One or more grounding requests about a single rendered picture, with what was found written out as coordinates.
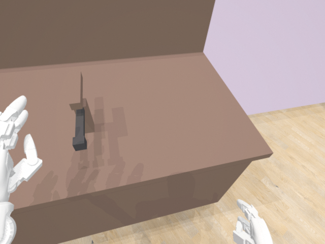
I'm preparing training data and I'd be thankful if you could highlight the robot left forearm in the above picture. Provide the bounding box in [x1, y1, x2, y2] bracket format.
[0, 202, 17, 244]

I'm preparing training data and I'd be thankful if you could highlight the robot left hand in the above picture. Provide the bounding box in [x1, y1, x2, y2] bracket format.
[0, 96, 42, 202]

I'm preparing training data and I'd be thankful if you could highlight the robot right hand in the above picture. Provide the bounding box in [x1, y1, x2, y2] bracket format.
[233, 199, 273, 244]

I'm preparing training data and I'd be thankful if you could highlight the counter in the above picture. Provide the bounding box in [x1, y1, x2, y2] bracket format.
[0, 0, 273, 244]

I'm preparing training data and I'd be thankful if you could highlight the tap lever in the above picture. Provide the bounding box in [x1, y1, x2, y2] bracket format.
[73, 107, 87, 151]

